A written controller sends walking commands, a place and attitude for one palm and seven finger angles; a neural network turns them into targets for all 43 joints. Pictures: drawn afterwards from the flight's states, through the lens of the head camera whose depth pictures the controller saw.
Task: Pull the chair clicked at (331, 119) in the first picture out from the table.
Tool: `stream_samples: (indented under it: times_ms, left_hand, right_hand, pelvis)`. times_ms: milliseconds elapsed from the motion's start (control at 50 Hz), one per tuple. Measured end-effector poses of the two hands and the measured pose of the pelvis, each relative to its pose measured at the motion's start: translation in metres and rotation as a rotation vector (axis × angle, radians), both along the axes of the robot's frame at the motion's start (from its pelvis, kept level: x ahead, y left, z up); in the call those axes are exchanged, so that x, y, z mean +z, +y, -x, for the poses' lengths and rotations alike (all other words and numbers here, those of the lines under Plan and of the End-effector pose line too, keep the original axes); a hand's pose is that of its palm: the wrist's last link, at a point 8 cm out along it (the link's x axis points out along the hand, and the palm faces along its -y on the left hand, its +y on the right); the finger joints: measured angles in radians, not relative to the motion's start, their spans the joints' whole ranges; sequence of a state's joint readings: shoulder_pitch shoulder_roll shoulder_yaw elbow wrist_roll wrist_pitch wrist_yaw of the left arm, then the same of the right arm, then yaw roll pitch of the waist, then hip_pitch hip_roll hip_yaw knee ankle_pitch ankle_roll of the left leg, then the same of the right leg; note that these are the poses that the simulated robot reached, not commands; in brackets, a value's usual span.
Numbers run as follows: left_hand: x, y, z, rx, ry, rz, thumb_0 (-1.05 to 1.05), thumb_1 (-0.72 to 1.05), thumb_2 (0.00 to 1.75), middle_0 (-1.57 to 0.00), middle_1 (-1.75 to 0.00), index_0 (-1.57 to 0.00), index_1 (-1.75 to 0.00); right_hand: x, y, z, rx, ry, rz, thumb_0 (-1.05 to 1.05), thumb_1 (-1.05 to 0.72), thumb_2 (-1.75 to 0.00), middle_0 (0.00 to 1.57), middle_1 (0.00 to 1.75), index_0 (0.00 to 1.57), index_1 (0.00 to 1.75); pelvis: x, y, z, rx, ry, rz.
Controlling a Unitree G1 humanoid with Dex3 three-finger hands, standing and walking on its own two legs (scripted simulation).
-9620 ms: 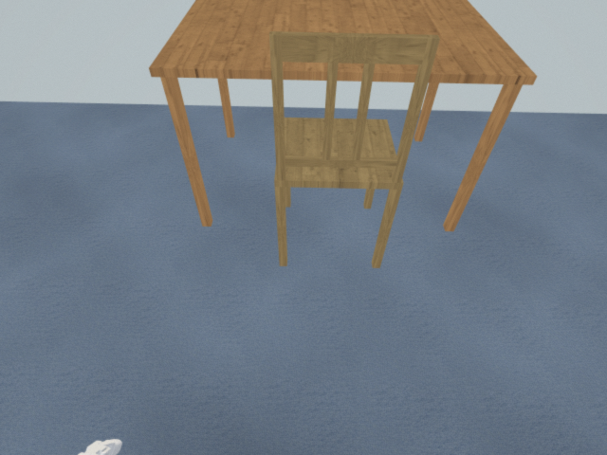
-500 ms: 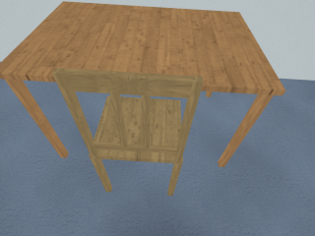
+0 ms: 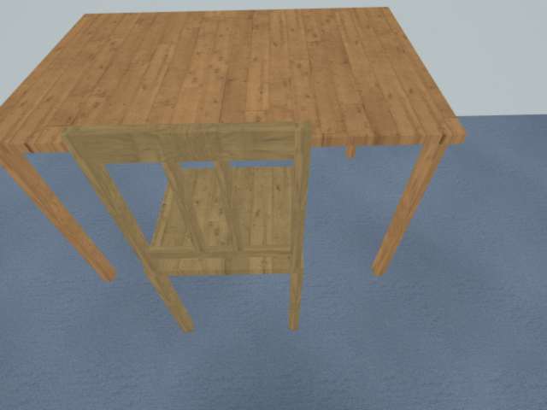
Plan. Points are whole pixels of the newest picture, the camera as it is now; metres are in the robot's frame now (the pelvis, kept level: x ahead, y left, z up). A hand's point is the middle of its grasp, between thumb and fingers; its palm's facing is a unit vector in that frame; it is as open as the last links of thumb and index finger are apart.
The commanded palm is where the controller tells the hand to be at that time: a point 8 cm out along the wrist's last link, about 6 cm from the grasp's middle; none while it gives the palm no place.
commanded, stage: come to a stop and stand still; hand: left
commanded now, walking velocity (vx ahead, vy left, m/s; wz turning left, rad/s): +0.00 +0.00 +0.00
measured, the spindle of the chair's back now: (187, 210) +0.50 +0.20 -0.07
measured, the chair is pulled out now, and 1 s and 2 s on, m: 0.00 0.00 0.00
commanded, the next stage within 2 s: look again from close up in 0.32 s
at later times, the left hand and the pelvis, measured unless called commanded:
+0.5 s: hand out of the picture -0.03 +0.16 -0.17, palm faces +0.03 -0.98 -0.18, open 7.4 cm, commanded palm none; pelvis +0.00 -0.01 +0.00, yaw +0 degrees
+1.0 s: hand out of the picture -0.03 +0.19 -0.17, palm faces +0.02 -0.99 -0.16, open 7.4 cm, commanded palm none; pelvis +0.00 +0.03 +0.01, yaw +0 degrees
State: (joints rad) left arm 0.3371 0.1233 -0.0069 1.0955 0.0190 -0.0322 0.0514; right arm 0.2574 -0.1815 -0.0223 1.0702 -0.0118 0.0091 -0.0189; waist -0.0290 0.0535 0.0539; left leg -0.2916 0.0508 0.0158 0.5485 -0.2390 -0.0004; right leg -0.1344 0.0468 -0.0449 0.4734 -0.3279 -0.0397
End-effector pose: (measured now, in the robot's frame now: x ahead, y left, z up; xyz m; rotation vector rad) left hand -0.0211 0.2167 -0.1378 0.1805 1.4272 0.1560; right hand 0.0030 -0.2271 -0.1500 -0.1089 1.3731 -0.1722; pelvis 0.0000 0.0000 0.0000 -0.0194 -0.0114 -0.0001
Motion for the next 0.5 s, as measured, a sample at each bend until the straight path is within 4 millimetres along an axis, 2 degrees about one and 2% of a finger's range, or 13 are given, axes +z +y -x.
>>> stream_samples:
  times_ms: [100, 140, 280, 500]
  left_hand:
    - [-0.007, -0.019, -0.011, -0.002, -0.056, 0.038, 0.01, 0.91, 0.90, -0.20, -0.30, -0.20, -0.30]
    - [-0.008, -0.020, -0.012, -0.006, -0.065, 0.035, 0.02, 0.92, 0.90, -0.20, -0.30, -0.20, -0.30]
    - [-0.007, -0.018, -0.009, 0.007, -0.090, 0.033, 0.02, 0.92, 0.90, -0.20, -0.30, -0.20, -0.30]
    - [-0.006, -0.008, 0.010, 0.026, -0.041, 0.038, 0.01, 0.91, 0.90, -0.20, -0.30, -0.20, -0.30]
  right_hand:
    - [0.003, -0.002, 0.007, 0.005, -0.011, -0.005, 0.01, -0.92, -0.89, 0.20, 0.29, 0.20, 0.29]
    - [0.003, -0.002, 0.007, 0.007, -0.016, -0.009, 0.01, -0.92, -0.89, 0.20, 0.29, 0.20, 0.29]
    - [0.005, -0.004, 0.010, 0.019, -0.017, -0.005, 0.01, -0.93, -0.89, 0.20, 0.29, 0.20, 0.30]
    - [0.010, 0.003, 0.010, 0.033, -0.001, 0.003, 0.01, -0.92, -0.89, 0.20, 0.29, 0.20, 0.30]
  pelvis:
    - [0.000, -0.010, 0.000, 0.005, -0.020, -0.017]
    - [0.000, -0.012, 0.001, 0.003, -0.025, -0.018]
    - [0.001, -0.015, 0.004, 0.007, -0.030, -0.021]
    - [0.004, -0.007, 0.004, 0.005, -0.021, -0.021]
